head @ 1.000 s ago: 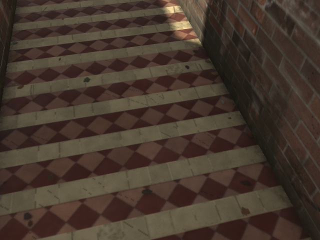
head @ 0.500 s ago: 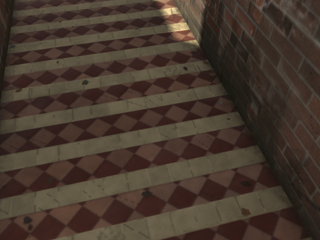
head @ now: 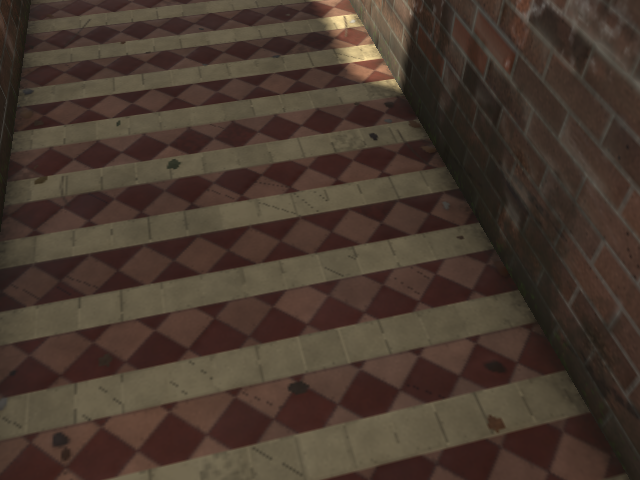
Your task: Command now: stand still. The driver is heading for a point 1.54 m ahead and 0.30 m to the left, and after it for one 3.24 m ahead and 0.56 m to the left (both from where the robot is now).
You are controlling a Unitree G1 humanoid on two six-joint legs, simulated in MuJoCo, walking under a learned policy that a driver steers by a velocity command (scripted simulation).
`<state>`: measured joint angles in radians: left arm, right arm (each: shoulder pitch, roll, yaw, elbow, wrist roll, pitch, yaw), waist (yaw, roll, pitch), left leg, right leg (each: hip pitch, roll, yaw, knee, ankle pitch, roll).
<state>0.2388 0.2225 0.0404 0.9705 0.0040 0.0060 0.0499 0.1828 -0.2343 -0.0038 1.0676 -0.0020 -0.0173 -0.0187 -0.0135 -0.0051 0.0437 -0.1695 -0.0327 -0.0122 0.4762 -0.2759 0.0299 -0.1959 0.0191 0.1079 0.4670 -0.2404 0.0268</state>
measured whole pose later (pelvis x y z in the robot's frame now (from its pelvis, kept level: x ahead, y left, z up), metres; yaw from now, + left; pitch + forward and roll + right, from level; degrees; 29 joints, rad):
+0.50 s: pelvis +0.00 +0.01 +0.00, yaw +0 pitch -1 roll +0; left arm 0.24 0.21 0.02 1.09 0.00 0.00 0.05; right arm 0.25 -0.21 0.00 1.07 0.00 -0.02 -0.02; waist -0.01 0.00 0.04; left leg -0.17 -0.05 -0.01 0.46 -0.27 0.04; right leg -0.20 0.00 0.11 0.45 -0.24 0.04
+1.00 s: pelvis +0.11 -0.06 +0.00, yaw +0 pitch +1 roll +0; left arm 0.36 0.21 0.03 1.08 -0.01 -0.11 -0.01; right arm 0.29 -0.28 -0.04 0.96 0.03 -0.09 0.00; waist 0.02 0.04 -0.02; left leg -0.47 0.04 -0.01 1.10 -0.30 0.06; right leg -0.14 0.03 -0.04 0.40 -0.27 -0.05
